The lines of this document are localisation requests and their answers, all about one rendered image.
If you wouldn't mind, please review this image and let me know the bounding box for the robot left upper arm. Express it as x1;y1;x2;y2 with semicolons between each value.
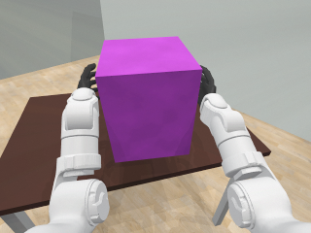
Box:
24;179;110;233

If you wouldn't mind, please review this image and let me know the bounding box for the robot right upper arm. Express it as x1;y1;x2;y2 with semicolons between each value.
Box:
227;176;311;233

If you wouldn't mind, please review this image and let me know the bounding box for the carton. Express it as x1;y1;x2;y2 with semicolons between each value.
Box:
95;36;203;163

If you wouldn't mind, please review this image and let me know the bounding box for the robot right forearm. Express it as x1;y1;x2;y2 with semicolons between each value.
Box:
199;93;293;213

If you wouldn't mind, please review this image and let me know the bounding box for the left robot hand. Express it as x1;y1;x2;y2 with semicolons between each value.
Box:
77;63;100;100

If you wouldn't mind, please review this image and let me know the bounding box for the table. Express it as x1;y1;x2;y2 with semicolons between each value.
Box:
0;88;271;233

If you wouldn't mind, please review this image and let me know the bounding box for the robot left forearm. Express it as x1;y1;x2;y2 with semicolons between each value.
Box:
49;87;101;219

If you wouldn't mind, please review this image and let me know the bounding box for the right robot hand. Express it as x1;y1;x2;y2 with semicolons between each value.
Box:
197;65;217;107

